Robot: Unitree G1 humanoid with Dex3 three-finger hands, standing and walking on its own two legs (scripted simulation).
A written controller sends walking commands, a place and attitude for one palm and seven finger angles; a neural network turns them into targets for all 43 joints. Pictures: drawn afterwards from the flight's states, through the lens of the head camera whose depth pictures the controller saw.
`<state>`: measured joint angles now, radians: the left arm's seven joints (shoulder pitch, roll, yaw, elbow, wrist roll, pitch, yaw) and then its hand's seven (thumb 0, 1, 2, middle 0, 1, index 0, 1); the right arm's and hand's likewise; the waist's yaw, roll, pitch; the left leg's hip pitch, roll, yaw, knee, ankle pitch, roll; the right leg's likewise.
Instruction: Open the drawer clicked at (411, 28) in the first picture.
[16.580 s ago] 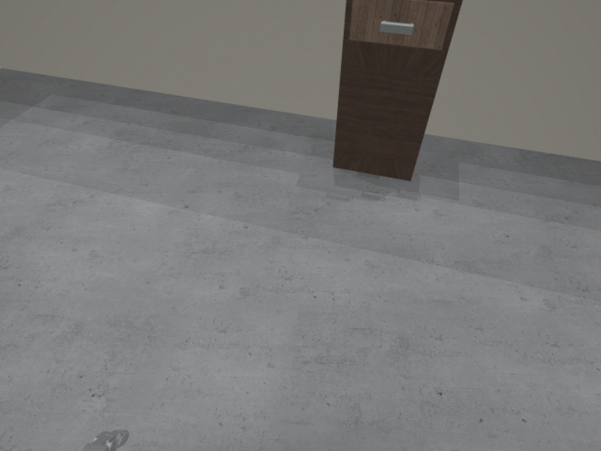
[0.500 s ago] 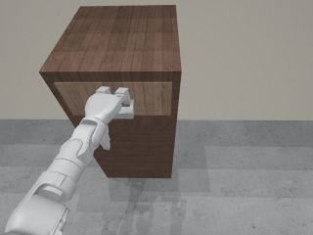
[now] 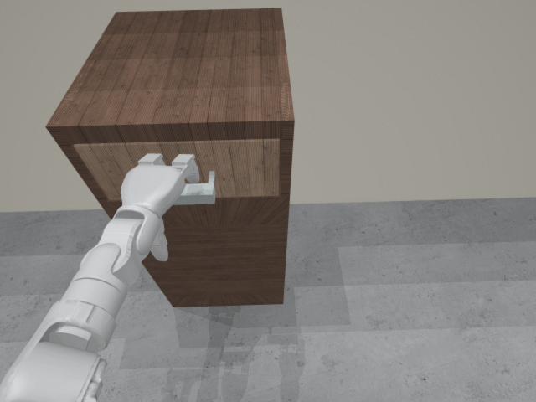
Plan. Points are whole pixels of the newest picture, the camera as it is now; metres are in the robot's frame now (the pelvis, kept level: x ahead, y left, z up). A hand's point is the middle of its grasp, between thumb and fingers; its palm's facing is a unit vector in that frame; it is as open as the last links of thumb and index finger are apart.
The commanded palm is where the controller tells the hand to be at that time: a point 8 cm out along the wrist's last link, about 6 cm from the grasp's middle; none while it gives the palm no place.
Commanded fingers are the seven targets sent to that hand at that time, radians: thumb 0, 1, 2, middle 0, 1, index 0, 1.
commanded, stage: move the hooked fingers above the handle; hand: left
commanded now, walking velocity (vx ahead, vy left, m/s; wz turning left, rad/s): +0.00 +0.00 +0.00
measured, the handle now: (184, 185) +0.50 +0.18 -0.01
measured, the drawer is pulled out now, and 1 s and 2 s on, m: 0.00 0.00 0.00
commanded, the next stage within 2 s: lift the fingers back up to retry in 0.78 s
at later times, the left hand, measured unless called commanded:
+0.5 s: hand (186, 177) +0.45 +0.15 +0.07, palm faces +0.13 -0.07 -0.99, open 13.8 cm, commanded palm +0.41 +0.20 +0.12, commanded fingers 0.00 -0.50 0.30 -0.30 -1.20 -0.30 -1.20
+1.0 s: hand (199, 166) +0.46 +0.13 +0.09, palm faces +0.18 -0.10 -0.98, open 13.8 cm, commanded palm +0.42 +0.19 +0.12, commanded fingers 0.00 -0.50 0.30 -0.30 -1.20 -0.30 -1.20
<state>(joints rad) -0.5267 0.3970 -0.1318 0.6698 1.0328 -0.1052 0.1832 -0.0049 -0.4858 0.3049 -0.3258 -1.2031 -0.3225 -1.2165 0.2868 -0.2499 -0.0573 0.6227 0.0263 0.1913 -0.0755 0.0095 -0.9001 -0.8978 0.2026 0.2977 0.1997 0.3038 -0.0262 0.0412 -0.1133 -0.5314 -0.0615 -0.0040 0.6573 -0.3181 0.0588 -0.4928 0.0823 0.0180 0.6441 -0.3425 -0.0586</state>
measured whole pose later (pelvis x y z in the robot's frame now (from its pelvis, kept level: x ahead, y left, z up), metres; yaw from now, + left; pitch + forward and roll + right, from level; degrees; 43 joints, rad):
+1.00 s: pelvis +0.00 +0.00 +0.00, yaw -1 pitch +13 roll +0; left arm -0.70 0.30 -0.23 0.70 1.02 0.05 0.36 0.00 -0.49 0.31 -0.38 -1.26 -0.32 -1.20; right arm 0.17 -0.22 -0.01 0.64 0.03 0.20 -0.06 0.01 -0.90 -0.90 0.20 0.30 0.20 0.30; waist -0.02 0.05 -0.13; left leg -0.56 -0.07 0.02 0.68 -0.34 0.06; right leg -0.54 0.08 0.04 0.69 -0.37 -0.05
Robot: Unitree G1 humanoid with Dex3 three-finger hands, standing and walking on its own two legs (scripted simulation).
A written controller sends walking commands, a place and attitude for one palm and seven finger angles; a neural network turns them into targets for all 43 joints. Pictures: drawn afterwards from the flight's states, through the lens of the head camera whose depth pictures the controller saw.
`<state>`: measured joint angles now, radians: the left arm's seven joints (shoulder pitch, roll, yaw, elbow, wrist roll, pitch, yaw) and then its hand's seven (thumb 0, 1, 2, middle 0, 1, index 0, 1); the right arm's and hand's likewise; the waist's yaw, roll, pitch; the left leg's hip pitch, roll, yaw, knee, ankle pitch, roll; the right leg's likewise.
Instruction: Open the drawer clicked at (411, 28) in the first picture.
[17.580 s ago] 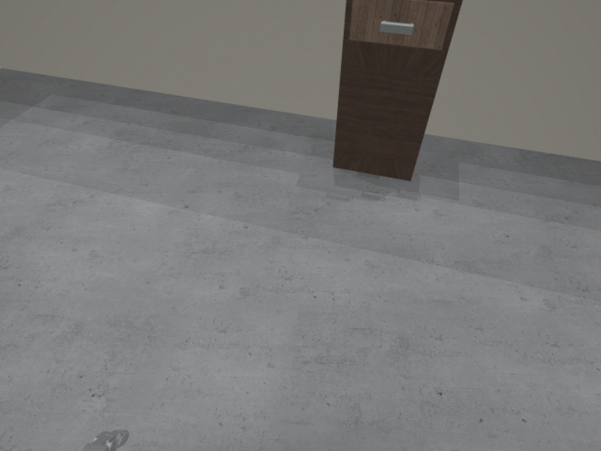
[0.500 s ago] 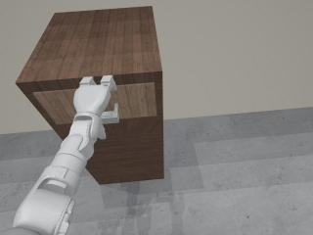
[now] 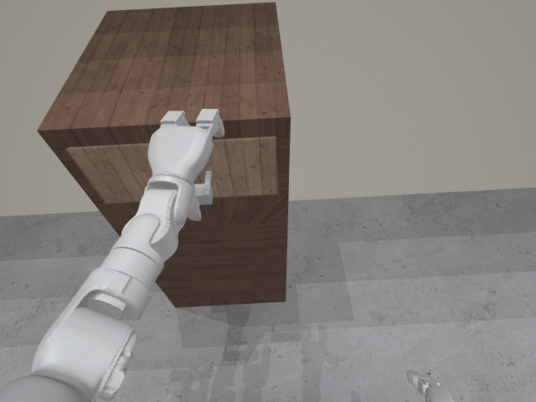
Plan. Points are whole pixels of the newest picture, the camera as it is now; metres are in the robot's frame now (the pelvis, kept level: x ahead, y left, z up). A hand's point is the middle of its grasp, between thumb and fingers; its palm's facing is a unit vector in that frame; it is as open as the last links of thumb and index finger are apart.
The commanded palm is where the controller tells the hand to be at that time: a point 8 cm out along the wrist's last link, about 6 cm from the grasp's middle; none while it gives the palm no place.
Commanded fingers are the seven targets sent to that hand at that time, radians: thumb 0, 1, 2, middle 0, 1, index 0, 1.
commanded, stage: lift the fingers back up to retry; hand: left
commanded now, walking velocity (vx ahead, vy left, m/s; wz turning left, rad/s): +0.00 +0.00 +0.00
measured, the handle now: (180, 186) +0.49 +0.19 +0.00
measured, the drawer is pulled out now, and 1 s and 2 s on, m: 0.00 0.00 0.00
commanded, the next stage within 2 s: re-aim the fingers above the handle in 0.66 s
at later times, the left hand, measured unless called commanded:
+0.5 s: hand (156, 208) +0.40 +0.20 +0.05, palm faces -0.09 -0.03 -1.00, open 13.8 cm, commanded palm +0.41 +0.20 +0.12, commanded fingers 0.00 -0.50 0.30 -0.30 -1.20 -0.30 -1.20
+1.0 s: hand (170, 201) +0.41 +0.18 +0.05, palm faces -0.07 -0.08 -0.99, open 13.7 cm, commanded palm +0.40 +0.19 +0.12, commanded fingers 0.00 -0.50 0.30 -0.30 -1.20 -0.30 -1.20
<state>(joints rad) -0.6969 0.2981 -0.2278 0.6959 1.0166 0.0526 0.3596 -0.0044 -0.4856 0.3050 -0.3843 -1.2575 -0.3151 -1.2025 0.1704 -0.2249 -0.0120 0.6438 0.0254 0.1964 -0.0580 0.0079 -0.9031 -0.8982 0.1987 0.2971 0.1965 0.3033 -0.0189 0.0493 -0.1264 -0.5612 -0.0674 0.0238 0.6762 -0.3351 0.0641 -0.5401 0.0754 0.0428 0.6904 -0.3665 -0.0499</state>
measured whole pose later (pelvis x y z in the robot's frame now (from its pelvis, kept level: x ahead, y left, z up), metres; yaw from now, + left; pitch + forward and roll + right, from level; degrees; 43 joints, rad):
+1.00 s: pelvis +0.00 -0.01 +0.01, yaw +1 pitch +11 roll +0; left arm -0.58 0.35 -0.17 0.73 1.01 0.01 0.16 0.00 -0.49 0.30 -0.33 -1.21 -0.32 -1.23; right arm 0.26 -0.23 -0.03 0.62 0.04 0.20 -0.06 0.01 -0.90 -0.90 0.20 0.30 0.20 0.30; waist -0.02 0.05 -0.13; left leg -0.50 -0.06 0.00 0.63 -0.31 0.06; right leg -0.47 0.08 0.02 0.63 -0.34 -0.06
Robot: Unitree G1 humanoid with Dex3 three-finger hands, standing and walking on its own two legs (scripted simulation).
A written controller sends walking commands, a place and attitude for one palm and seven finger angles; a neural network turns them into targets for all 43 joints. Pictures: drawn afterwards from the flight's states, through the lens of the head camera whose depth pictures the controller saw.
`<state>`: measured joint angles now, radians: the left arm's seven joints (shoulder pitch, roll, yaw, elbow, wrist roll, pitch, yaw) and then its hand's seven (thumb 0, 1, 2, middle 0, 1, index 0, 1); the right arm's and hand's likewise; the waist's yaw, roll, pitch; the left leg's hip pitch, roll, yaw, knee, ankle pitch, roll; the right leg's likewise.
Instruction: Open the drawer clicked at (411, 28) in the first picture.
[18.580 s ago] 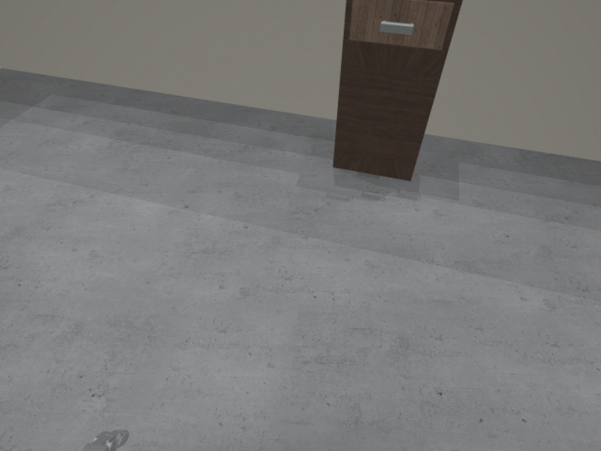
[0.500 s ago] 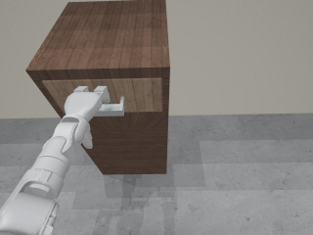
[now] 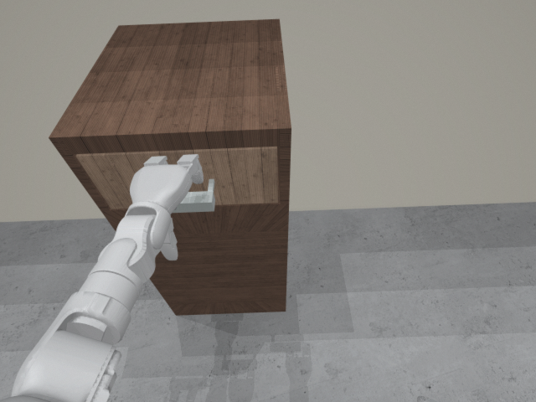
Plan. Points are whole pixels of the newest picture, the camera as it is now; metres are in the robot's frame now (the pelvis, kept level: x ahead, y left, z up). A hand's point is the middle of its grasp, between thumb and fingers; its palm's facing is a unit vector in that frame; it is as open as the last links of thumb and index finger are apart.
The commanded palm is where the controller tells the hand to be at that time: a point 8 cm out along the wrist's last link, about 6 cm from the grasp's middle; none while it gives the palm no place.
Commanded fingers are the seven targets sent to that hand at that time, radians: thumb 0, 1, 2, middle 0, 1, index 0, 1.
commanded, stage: re-aim the fingers above the handle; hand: left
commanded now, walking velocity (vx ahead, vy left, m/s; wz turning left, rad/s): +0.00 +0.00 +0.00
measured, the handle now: (184, 193) +0.49 +0.18 -0.01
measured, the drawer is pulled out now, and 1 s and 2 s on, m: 0.00 0.00 0.00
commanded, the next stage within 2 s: lower the fingers behind the handle in 1.78 s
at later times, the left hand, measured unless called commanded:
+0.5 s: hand (185, 194) +0.43 +0.16 +0.06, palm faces +0.04 -0.12 -0.99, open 13.8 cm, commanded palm +0.40 +0.20 +0.12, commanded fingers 0.00 -0.50 0.30 -0.30 -1.20 -0.30 -1.20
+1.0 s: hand (180, 206) +0.40 +0.16 +0.07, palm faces +0.14 -0.11 -0.98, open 13.8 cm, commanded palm +0.37 +0.20 +0.12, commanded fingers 0.00 -0.50 0.30 -0.30 -1.20 -0.30 -1.20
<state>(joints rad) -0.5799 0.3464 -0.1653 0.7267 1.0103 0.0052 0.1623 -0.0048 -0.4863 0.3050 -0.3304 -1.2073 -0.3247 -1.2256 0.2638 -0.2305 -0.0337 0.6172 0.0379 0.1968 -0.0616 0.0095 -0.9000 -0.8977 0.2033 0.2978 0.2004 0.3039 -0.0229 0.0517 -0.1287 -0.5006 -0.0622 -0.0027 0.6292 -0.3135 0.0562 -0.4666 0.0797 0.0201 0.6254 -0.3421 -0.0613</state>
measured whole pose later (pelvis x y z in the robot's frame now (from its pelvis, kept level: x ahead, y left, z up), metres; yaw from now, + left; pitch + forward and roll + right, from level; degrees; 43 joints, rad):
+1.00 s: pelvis -0.01 +0.01 +0.00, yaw -1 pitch +9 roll +0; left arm -0.49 0.28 -0.21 0.54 1.03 0.07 0.32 0.00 -0.49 0.30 -0.33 -1.20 -0.32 -1.20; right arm 0.16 -0.24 -0.03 0.64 0.03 0.18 -0.04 0.01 -0.90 -0.90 0.20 0.30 0.20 0.30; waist 0.02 0.06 -0.11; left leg -0.48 -0.07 0.02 0.65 -0.32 0.07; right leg -0.46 0.07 0.04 0.67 -0.36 -0.05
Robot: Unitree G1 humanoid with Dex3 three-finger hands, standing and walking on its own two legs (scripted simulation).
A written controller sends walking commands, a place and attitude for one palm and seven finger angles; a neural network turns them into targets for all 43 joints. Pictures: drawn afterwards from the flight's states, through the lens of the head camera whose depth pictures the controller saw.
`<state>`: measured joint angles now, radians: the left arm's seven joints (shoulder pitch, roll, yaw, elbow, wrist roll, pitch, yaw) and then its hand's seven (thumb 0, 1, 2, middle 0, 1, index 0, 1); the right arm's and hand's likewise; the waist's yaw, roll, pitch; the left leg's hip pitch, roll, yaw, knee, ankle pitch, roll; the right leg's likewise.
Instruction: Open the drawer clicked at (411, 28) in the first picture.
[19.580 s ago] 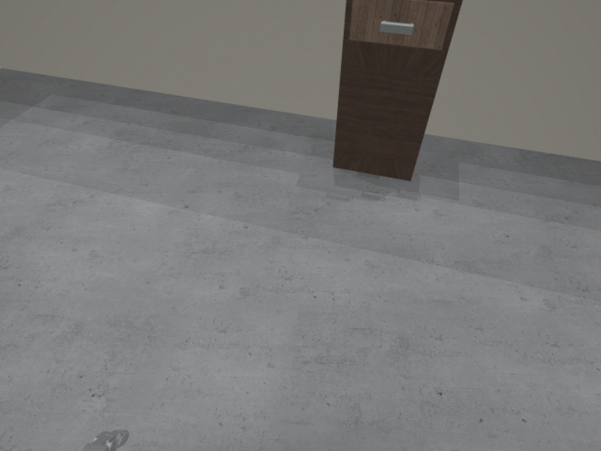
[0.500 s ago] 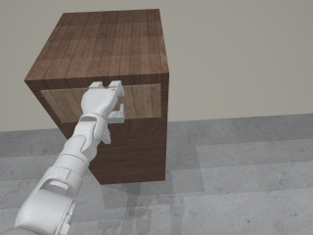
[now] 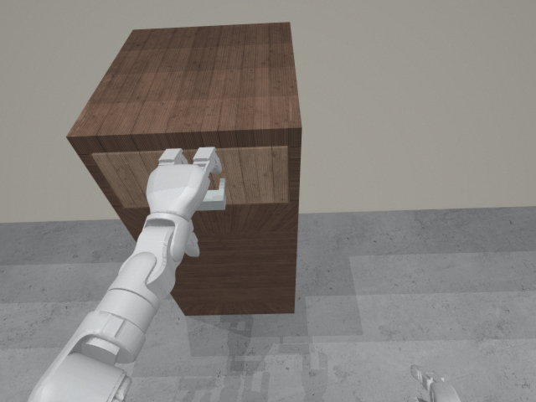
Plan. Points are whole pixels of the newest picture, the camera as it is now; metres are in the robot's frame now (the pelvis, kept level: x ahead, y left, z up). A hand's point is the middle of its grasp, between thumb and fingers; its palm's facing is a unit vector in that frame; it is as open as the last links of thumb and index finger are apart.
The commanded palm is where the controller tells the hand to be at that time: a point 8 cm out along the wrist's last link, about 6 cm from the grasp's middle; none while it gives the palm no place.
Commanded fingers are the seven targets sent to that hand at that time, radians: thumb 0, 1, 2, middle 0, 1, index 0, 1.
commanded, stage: re-aim the fingers above the handle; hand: left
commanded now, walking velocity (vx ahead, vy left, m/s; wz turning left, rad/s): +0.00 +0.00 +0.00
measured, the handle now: (195, 192) +0.49 +0.18 -0.01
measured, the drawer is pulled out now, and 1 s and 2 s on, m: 0.00 0.00 0.00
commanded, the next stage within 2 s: lower the fingers behind the handle in 0.78 s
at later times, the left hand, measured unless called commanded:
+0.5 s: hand (200, 181) +0.43 +0.14 +0.09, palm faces +0.21 -0.11 -0.97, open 13.8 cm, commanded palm +0.38 +0.20 +0.12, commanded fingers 0.00 -0.50 0.30 -0.30 -1.20 -0.30 -1.20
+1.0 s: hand (182, 183) +0.42 +0.17 +0.10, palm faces +0.22 -0.05 -0.97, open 13.8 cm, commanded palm +0.37 +0.18 +0.11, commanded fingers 0.00 -0.50 0.30 -0.30 -1.20 -0.30 -1.20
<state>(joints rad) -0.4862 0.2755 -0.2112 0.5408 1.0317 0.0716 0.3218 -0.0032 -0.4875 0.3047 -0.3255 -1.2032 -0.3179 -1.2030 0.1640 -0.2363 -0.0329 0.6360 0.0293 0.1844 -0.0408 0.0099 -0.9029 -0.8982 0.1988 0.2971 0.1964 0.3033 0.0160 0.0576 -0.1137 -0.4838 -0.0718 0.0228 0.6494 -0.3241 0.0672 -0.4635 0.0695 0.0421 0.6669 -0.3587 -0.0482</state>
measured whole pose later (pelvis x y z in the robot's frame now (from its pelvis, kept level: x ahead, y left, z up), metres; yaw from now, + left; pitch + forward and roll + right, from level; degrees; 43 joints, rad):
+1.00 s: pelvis +0.00 -0.01 +0.00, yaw +1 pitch +10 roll +1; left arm -0.60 0.32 -0.21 0.61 1.01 0.16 0.35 0.00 -0.49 0.30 -0.32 -1.20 -0.32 -1.20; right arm 0.12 -0.22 -0.01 0.65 0.04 0.17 -0.06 0.01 -0.90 -0.90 0.20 0.30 0.20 0.30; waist 0.02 0.05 -0.13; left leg -0.52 -0.07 0.01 0.67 -0.33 0.05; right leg -0.50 0.07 0.02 0.69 -0.37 -0.06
